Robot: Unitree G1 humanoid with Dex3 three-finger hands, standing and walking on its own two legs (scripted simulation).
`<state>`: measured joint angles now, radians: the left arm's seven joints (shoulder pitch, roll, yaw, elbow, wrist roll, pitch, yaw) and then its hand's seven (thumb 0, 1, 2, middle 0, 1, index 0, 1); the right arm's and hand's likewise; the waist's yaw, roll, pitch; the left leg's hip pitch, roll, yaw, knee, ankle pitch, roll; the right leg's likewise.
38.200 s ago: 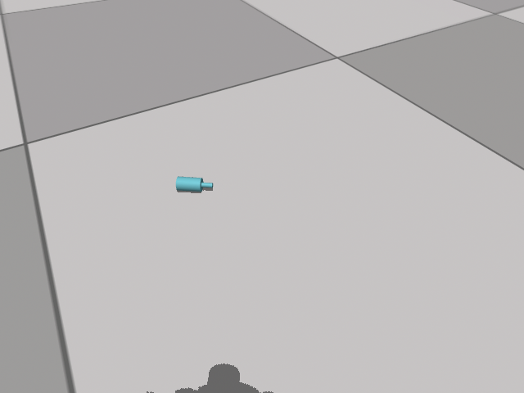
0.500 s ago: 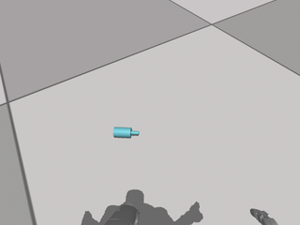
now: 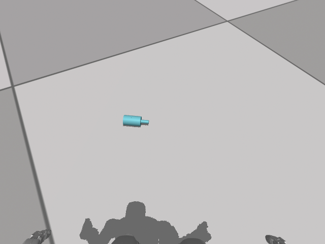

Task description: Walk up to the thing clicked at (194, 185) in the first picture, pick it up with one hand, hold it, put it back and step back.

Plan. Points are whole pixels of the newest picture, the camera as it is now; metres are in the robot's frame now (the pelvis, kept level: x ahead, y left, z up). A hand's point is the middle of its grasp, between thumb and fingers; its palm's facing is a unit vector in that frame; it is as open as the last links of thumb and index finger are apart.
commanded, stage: step back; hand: left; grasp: from above
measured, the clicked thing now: (136, 120) +0.97 +0.21 -0.72
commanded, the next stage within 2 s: stand in 1.26 s
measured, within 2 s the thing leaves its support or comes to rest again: neither
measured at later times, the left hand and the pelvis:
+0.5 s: hand out of the picture -0.09 +0.29 -0.14, palm faces +0.08 -0.90 -0.42, open 7.4 cm; pelvis -0.13 -0.01 +0.00, yaw +5 degrees
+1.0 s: hand out of the picture -0.05 +0.28 -0.15, palm faces +0.05 -0.93 -0.36, open 7.4 cm; pelvis -0.10 +0.01 +0.00, yaw +3 degrees
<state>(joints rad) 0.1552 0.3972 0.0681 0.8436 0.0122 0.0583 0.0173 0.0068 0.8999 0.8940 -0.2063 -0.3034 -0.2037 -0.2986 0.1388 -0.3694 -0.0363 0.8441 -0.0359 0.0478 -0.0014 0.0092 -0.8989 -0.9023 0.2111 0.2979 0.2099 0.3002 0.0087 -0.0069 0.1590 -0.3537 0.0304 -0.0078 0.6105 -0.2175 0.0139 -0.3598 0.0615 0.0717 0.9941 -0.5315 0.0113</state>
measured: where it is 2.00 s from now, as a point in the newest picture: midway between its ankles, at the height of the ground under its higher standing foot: outside the picture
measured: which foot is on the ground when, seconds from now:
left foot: down 0.00-0.10, up 0.12-0.38, down 0.40-1.00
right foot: up 0.00-0.06, down 0.08-1.00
